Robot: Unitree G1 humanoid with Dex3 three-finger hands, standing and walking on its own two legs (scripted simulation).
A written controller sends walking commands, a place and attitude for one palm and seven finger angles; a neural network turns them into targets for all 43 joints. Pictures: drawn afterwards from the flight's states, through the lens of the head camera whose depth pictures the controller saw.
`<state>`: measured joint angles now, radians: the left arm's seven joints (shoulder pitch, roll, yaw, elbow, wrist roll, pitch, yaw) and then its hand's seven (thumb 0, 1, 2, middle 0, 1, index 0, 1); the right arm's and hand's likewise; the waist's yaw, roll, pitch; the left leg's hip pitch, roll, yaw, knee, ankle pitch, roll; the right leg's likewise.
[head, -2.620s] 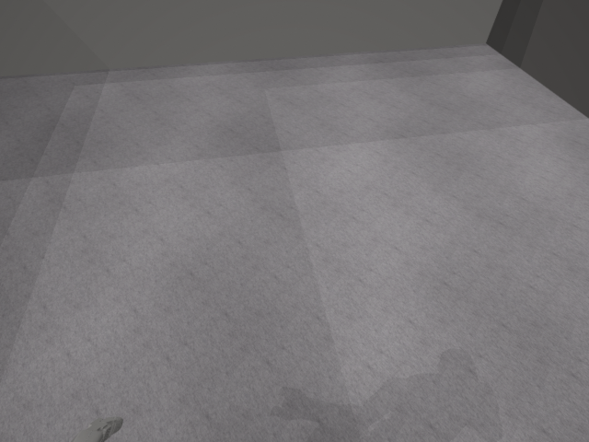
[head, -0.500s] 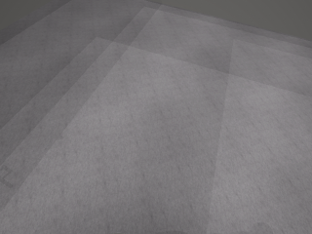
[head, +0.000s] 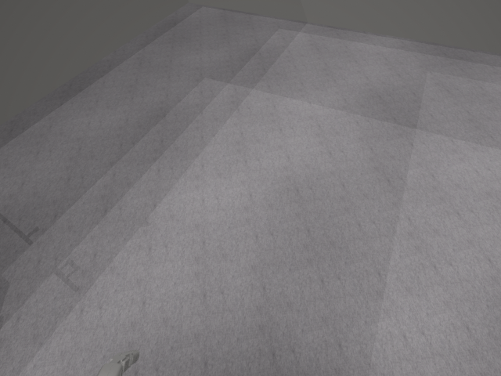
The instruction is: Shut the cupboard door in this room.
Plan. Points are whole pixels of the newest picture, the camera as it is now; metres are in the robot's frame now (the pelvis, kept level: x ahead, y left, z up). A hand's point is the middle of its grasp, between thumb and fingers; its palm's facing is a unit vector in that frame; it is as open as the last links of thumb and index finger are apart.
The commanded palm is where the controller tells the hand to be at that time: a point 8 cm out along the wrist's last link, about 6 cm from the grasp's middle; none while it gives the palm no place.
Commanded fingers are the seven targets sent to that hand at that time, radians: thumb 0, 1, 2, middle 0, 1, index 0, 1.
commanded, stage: turn or walk to find it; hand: left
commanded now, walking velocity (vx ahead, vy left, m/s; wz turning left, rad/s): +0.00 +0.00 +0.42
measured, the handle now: out of the picture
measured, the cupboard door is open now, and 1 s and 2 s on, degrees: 81 81 81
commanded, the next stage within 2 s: stand and wait in 0.90 s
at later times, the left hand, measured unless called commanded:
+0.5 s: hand out of the picture -0.07 +0.21 -0.18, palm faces +0.31 -0.92 -0.23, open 7.4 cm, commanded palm none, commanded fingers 0.00 0.90 0.90 -0.20 -0.30 -0.20 -0.30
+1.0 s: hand out of the picture -0.02 +0.23 -0.14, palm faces +0.42 -0.87 -0.27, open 7.4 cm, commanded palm none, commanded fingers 0.00 0.90 0.90 -0.20 -0.30 -0.20 -0.30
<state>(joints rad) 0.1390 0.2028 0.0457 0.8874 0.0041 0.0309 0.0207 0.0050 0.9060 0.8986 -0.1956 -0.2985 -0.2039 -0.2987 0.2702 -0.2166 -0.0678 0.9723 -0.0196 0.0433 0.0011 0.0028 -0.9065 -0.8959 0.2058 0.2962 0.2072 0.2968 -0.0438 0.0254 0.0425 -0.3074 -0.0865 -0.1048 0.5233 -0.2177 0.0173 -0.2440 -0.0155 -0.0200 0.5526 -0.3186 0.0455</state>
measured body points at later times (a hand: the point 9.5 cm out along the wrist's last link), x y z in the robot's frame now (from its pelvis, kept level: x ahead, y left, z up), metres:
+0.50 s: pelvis -0.02 +0.01 -0.01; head +0.00 +0.04 +0.44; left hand -0.08 +0.26 -0.16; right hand +0.13 -0.22 -0.14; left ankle -0.06 +0.11 -0.74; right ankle -0.01 -0.11 -0.73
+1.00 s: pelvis -0.04 +0.00 +0.00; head -0.01 +0.00 +0.45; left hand -0.04 +0.28 -0.12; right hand +0.09 -0.21 -0.15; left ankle -0.06 +0.11 -0.73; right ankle +0.00 -0.11 -0.71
